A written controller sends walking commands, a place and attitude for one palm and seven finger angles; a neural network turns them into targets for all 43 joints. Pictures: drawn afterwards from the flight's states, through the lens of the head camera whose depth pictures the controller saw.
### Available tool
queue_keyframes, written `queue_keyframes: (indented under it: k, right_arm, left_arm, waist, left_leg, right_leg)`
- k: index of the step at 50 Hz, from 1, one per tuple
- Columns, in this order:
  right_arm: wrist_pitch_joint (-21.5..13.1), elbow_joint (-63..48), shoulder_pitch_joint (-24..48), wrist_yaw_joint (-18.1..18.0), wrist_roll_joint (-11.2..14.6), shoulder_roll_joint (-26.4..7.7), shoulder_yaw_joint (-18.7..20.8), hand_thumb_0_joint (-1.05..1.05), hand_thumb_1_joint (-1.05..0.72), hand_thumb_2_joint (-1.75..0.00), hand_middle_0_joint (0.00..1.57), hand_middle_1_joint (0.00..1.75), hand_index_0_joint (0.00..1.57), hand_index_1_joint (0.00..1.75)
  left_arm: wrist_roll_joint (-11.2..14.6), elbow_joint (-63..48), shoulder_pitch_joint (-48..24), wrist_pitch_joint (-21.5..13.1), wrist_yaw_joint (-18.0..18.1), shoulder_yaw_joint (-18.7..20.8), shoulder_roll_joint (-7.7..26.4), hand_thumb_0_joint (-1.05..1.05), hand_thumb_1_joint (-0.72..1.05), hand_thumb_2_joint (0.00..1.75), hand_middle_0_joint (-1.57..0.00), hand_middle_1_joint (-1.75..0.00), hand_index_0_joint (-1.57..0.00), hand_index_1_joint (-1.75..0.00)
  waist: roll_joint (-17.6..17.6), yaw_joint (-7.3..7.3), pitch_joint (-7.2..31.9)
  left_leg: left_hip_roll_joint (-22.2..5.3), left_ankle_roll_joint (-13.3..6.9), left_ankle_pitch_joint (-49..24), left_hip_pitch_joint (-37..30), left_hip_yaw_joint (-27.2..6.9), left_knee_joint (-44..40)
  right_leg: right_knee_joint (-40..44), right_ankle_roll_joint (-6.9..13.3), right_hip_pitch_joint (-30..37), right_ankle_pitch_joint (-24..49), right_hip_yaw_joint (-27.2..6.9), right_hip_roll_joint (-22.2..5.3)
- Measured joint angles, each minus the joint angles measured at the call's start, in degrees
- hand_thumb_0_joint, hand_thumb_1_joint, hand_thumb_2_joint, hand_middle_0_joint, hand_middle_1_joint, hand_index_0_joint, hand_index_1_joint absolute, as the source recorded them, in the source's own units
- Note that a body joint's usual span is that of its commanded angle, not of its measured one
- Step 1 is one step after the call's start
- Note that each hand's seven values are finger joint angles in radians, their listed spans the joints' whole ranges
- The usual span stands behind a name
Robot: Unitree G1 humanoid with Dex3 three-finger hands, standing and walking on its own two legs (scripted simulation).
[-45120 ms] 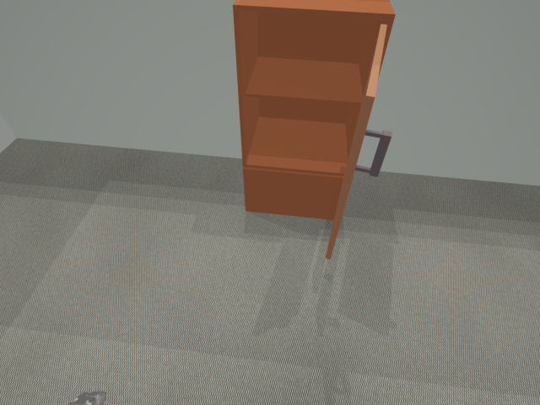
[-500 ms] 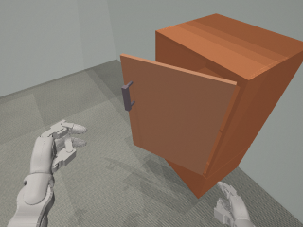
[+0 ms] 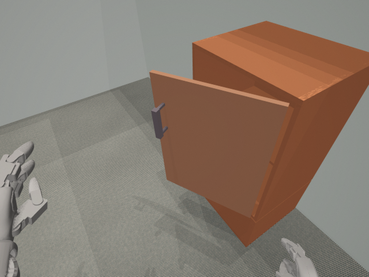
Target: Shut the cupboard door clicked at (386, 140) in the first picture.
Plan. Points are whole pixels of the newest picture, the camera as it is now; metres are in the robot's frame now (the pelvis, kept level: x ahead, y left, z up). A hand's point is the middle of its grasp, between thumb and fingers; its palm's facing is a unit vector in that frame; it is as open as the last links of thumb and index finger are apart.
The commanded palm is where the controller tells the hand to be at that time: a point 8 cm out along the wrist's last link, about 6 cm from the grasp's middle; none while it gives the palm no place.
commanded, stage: draw the hand back to the body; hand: left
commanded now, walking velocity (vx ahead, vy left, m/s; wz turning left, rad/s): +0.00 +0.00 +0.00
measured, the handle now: (160, 120) +0.63 +0.17 -0.03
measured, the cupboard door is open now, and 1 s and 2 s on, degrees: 27 27 27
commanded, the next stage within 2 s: step back with the hand held close in 0.14 s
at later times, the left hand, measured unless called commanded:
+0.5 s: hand (44, 199) +0.19 +0.26 +0.15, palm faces +0.38 -0.79 -0.48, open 7.4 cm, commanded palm +0.14 +0.30 +0.17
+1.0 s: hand out of the picture +0.13 +0.30 +0.15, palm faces +0.42 -0.77 -0.47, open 7.4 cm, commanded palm +0.07 +0.32 +0.17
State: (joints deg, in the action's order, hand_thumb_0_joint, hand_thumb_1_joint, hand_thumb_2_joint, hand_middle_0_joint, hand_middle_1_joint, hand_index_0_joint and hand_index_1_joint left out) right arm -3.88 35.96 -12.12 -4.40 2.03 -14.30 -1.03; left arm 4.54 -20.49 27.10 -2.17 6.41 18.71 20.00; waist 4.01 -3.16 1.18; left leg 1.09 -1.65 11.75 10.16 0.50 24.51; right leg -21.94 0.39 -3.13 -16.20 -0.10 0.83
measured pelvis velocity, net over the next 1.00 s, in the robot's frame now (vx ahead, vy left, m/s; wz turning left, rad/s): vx -0.08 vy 0.03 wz -0.02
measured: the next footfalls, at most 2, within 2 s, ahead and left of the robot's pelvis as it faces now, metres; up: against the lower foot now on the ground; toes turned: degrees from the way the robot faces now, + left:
right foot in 1.54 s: -0.20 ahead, -0.11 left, +0.00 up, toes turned +5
left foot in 1.68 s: -0.04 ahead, +0.12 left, +0.01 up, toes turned +10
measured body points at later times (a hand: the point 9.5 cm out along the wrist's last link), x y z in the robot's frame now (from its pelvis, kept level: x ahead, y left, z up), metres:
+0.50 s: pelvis +0.00 +0.00 +0.00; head -0.01 -0.02 +0.45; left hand +0.17 +0.30 +0.18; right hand +0.17 -0.24 -0.09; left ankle +0.02 +0.10 -0.74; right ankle -0.04 -0.11 -0.74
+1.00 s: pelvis -0.08 +0.03 -0.02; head -0.07 +0.03 +0.43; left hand +0.10 +0.33 +0.18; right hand +0.09 -0.22 -0.09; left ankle +0.02 +0.10 -0.74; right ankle -0.04 -0.11 -0.74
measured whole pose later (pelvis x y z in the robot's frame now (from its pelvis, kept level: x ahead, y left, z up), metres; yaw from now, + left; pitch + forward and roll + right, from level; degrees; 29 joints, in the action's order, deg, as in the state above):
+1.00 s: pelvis -0.08 +0.03 -0.02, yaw -1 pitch +0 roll -3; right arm -2.1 32.1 -12.3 -5.2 1.5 -13.4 -0.6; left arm 2.5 -25.2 30.3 -13.0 8.2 25.0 24.9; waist 1.7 -0.2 0.3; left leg -0.1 -3.9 9.8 24.9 1.7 34.1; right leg -32.0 -1.6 -18.2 -13.8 -1.1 1.9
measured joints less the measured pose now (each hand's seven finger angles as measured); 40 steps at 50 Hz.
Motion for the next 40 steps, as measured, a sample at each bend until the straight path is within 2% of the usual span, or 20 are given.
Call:
queue_keyframes:
  k: [14,22,32,40]
  right_arm:
    - [-0.8,-0.9,0.6,0.2,-0.1,1.1,-0.3,0.01,-0.90,-0.90,0.20,0.29,0.20,0.30]
    - [3.0,-1.4,1.1,0.7,-0.3,0.0,0.5,0.01,-0.90,-0.90,0.20,0.29,0.20,0.30]
    - [6.5,-2.5,1.7,-0.5,0.0,-0.1,1.7,0.01,-0.91,-0.90,0.20,0.29,0.20,0.30]
    - [5.8,-4.0,1.3,-0.7,0.0,0.4,1.3,0.01,-0.91,-0.90,0.20,0.29,0.20,0.30]
  left_arm:
    - [0.3,-1.0,0.6,-1.2,-0.5,0.8,1.3,0.01,0.89,0.90,-0.21,-0.31,-0.21,-0.30]
    - [0.3,-0.2,2.8,-6.2,-0.6,2.8,2.4,0.01,0.89,0.90,-0.21,-0.31,-0.21,-0.30]
    - [0.5,-2.0,4.2,-6.4,0.1,2.9,4.9,0.01,0.89,0.90,-0.21,-0.31,-0.21,-0.30]
    - [0.2,-4.1,4.9,-7.7,1.2,4.2,6.1,0.01,0.89,0.90,-0.21,-0.31,-0.22,-0.30]
  waist:
    - [-0.2,0.67,0.2]
    - [0.9,1.99,1.2]
    - [-0.5,2.84,0.8]
    - [-1.7,3.52,0.6]
  left_leg:
    - [-1.0,0.7,0.0,-0.6,0.4,-0.3]
    - [-1.1,0.3,0.2,3.9,0.1,1.4]
    - [-0.5,-0.7,-1.0,7.0,1.3,2.0]
    - [-0.6,-1.5,-2.0,10.0,1.5,4.1]
  right_leg:
    - [0.7,0.6,0.5,0.5,-0.5,0.9]
    - [0.4,0.1,-3.2,1.1,-0.2,1.1]
    - [-2.2,-1.0,-7.5,1.4,-1.2,0.2]
    - [-4.0,-1.6,-10.4,2.6,-1.3,0.4]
